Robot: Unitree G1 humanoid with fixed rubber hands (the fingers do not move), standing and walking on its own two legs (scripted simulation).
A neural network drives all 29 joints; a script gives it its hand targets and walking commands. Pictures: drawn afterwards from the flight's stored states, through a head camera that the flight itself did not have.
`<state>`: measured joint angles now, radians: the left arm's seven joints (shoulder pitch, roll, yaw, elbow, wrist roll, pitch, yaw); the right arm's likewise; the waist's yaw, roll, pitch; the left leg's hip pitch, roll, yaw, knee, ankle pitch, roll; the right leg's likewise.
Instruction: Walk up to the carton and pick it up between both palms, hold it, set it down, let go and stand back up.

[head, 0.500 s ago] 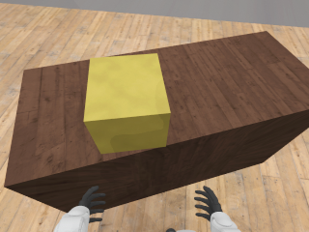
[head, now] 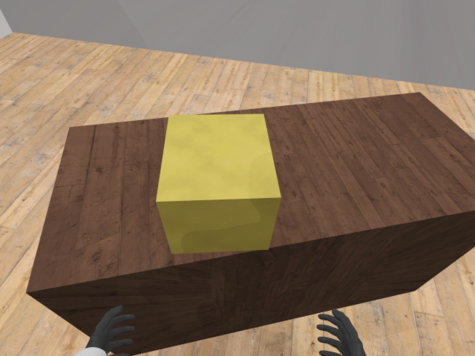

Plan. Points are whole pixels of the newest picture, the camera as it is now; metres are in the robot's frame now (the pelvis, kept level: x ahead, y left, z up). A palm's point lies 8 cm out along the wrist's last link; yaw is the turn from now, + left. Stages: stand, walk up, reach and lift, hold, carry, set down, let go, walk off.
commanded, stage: reach and lift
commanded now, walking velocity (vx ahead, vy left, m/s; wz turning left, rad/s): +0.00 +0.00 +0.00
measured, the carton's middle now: (218, 182) +0.47 +0.06 -0.01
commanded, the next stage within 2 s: none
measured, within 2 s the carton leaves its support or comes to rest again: neither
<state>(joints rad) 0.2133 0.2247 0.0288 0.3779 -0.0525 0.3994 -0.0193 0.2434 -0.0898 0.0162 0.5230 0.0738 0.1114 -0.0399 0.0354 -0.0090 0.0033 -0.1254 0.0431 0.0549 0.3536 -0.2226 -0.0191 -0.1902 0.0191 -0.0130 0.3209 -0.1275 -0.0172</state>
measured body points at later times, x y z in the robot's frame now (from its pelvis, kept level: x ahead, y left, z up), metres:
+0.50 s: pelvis -0.01 +0.01 +0.00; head -0.01 +0.02 +0.45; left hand +0.16 +0.23 -0.06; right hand +0.17 -0.20 -0.06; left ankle -0.02 +0.13 -0.75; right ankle +0.03 -0.11 -0.75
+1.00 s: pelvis +0.03 +0.00 +0.00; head +0.03 +0.02 +0.45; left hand +0.20 +0.24 -0.02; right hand +0.22 -0.20 -0.01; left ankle -0.02 +0.13 -0.75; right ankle +0.03 -0.11 -0.75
